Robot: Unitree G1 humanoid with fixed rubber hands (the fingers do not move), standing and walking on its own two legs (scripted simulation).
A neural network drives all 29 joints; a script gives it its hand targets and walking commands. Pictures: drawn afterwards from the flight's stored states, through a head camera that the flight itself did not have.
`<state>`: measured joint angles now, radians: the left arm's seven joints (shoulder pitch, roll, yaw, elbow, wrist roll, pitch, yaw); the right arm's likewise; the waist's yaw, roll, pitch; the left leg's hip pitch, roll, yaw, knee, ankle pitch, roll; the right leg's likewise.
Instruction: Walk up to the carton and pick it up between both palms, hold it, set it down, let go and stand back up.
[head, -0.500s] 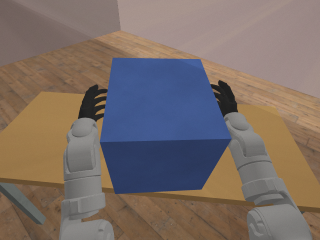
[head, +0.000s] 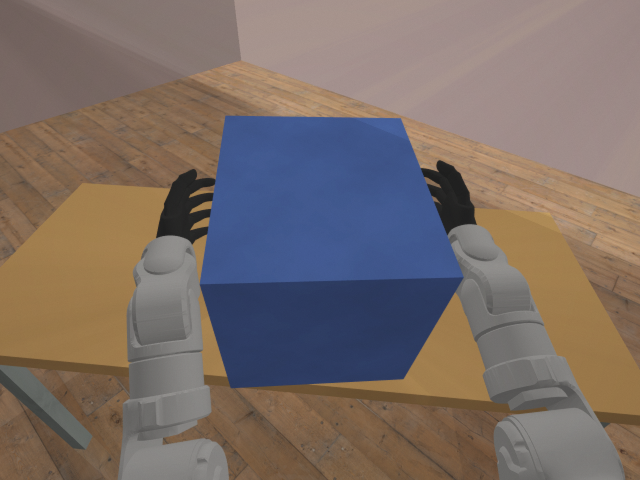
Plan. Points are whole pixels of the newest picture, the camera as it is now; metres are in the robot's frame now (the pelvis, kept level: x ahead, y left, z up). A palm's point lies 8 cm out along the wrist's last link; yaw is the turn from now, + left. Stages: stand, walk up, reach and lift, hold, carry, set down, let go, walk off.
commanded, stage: hold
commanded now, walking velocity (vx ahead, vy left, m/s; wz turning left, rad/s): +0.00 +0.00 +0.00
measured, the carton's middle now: (317, 251) +0.38 +0.01 +0.11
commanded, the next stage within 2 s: set down in 0.66 s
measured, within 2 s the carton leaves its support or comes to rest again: neither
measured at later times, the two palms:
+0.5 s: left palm (178, 237) +0.34 +0.18 +0.18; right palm (455, 225) +0.36 -0.16 +0.17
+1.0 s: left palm (173, 222) +0.36 +0.18 +0.19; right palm (450, 217) +0.37 -0.15 +0.18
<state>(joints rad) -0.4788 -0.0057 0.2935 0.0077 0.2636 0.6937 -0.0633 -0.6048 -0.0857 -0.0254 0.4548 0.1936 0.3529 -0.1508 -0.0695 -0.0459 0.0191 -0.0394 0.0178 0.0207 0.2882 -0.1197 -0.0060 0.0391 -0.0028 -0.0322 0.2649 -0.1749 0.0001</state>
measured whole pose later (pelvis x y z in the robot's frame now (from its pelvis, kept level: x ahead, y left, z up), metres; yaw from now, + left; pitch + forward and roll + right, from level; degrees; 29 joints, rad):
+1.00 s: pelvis +0.00 +0.00 +0.00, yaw +0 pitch -8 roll +0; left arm -0.54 -0.01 0.34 0.13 0.30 0.53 -0.12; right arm -0.61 -0.04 -0.10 0.52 0.07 0.22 -0.12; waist -0.05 -0.04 0.03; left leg -0.01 0.01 0.02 0.27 -0.12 0.00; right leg 0.06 -0.01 -0.03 0.27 -0.19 0.00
